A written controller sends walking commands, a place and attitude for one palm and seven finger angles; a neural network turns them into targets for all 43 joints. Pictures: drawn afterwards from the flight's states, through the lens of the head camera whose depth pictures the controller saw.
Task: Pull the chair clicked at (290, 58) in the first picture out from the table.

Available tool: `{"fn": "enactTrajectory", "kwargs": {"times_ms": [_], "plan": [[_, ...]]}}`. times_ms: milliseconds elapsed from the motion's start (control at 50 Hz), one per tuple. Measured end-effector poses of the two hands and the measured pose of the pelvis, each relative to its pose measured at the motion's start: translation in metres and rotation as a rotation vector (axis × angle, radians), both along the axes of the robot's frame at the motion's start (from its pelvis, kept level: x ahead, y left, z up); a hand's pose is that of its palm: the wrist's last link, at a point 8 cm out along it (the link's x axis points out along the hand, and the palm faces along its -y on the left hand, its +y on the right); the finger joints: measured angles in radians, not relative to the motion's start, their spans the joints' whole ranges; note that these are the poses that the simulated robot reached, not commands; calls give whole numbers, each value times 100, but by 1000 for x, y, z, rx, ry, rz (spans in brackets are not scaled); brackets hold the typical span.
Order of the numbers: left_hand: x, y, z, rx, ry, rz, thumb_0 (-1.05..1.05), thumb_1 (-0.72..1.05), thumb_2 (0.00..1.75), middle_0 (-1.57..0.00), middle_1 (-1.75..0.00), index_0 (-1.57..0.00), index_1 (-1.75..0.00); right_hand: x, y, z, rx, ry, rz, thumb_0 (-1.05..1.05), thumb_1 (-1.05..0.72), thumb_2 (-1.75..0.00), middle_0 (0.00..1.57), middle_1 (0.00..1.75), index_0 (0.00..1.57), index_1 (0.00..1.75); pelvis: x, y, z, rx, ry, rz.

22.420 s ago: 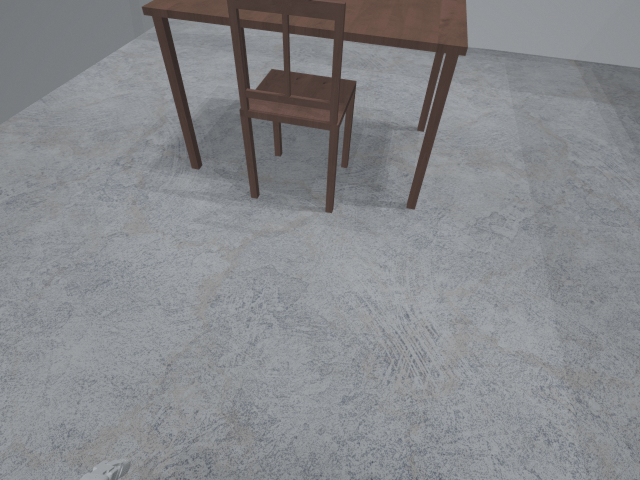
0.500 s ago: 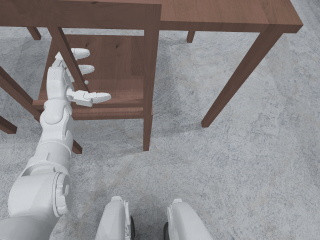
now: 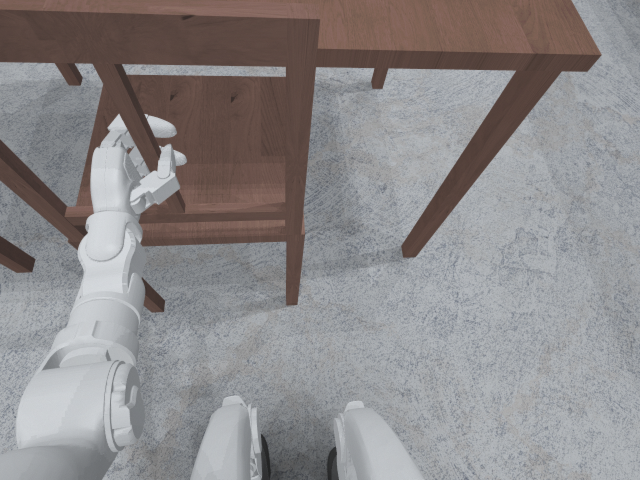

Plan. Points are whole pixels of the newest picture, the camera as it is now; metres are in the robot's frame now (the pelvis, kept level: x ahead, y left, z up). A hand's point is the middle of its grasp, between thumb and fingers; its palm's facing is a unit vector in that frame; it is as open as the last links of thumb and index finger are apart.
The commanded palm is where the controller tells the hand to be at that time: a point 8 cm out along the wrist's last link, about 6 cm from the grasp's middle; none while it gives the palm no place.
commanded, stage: hook a spindle and tug to test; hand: left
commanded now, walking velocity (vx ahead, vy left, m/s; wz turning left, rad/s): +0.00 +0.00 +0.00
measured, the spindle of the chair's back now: (151, 152) +0.51 +0.18 +0.04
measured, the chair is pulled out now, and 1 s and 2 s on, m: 0.00 0.05 0.21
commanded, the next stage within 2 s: step backward, pulling the chair out in 0.46 s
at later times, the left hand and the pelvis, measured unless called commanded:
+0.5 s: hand (170, 196) +0.45 +0.15 +0.03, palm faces +0.01 -1.00 -0.01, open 5.2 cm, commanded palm +0.42 +0.20 +0.03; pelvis +0.03 +0.00 +0.02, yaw +0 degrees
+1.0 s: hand (180, 200) +0.43 +0.14 +0.05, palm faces -0.02 -0.99 -0.12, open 5.0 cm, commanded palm +0.41 +0.19 +0.05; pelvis +0.04 +0.02 +0.10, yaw +0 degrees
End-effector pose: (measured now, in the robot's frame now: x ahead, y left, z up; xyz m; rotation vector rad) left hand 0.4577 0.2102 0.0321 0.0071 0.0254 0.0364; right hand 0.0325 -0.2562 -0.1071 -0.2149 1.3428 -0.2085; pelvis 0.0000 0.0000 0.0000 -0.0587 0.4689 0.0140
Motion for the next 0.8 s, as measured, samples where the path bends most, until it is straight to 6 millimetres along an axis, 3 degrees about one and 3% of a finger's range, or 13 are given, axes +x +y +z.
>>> {"fn": "enactTrajectory", "kwargs": {"times_ms": [380,600,720,800], "plan": [[-19,-2,1,5,5,-20,1,78,79,-41,-143,-41,-145,49,7,12,31,-77,23,1,-90,-90,20,30,20,30,24,3,14,11,-9,-5],[-31,-3,2,18,12,-15,1,76,80,-42,-141,-41,-145,74,7,14,26,-123,52,1,-90,-90,20,30,20,30,26,2,17,18,-34,7],[-31,-9,24,112,299,46,3,77,82,-36,-126,-41,-145,78,21,52,29,-129,-29,1,-91,-90,20,30,20,30,37,8,61,28,-139,14],[-36,-15,30,55,393,71,4,78,81,-28,-113,-44,-145,75,25,77,10,-98,-32,1,-90,-90,20,30,20,30,43,11,86,29,-175,2]]}}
